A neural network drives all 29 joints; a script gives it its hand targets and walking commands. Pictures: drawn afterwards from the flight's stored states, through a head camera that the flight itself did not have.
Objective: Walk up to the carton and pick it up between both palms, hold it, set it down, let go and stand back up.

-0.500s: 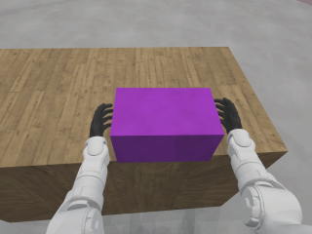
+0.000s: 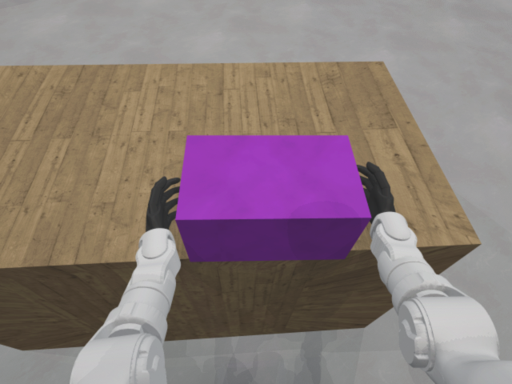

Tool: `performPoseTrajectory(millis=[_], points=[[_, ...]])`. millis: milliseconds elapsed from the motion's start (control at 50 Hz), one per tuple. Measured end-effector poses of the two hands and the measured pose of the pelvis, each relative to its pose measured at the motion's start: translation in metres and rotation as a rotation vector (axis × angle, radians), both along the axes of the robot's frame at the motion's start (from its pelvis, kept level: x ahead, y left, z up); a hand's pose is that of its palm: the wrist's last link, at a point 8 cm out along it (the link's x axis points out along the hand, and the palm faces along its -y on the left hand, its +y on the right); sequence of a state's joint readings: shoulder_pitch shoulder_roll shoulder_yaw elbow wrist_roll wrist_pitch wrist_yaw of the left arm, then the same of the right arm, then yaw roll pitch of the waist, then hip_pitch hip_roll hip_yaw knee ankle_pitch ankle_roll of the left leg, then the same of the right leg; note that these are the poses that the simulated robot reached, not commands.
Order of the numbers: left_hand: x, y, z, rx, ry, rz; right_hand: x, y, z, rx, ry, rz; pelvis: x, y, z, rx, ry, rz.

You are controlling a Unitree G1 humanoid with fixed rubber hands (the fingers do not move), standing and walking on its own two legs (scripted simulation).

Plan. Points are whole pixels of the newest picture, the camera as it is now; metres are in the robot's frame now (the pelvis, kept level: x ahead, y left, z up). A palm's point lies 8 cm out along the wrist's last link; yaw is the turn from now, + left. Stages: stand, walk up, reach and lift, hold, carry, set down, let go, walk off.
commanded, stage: set down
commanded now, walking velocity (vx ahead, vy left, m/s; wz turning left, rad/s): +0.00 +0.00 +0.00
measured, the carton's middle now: (268, 199) +0.41 +0.00 +0.01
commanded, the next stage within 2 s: none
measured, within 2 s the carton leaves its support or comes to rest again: neither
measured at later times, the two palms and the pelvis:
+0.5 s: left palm (122, 231) +0.33 +0.24 +0.01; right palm (415, 205) +0.38 -0.24 +0.04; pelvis -0.01 -0.01 -0.01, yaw +0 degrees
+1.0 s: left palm (110, 258) +0.28 +0.23 +0.04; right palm (437, 250) +0.31 -0.26 +0.04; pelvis -0.05 -0.01 -0.01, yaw +0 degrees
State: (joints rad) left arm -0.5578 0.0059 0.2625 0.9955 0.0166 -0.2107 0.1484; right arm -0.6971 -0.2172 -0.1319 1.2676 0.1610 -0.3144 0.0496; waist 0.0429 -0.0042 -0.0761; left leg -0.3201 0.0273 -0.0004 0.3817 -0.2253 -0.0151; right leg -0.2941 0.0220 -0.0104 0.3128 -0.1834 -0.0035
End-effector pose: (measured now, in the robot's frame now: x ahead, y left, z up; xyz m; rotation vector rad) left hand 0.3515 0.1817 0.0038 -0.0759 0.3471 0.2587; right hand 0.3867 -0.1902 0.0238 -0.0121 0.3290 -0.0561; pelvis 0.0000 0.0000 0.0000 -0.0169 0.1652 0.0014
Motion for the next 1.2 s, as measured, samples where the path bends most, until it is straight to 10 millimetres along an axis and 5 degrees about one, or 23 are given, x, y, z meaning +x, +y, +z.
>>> performPoseTrajectory(millis=[320, 580, 780, 1200], points=[[-0.009, 0.052, 0.007, 0.054, -0.022, 0.059, 0.008, -0.04, 0.009, -0.031, -0.046, -0.011, -0.003, -0.011, -0.005, 0.008, 0.078, -0.005], [-0.024, 0.054, 0.014, 0.052, -0.04, 0.031, -0.008, -0.056, 0.019, -0.028, -0.05, -0.006, -0.018, -0.012, -0.006, 0.008, 0.061, -0.006], [-0.035, 0.049, 0.034, 0.06, -0.084, -0.01, -0.037, -0.065, 0.018, -0.028, -0.05, 0.006, -0.033, -0.012, -0.005, 0.008, 0.04, -0.006], [-0.105, 0.05, 0.036, 0.06, -0.056, -0.005, -0.106, -0.064, 0.014, -0.003, -0.051, 0.091, -0.06, -0.012, -0.006, 0.009, 0.002, -0.007]])
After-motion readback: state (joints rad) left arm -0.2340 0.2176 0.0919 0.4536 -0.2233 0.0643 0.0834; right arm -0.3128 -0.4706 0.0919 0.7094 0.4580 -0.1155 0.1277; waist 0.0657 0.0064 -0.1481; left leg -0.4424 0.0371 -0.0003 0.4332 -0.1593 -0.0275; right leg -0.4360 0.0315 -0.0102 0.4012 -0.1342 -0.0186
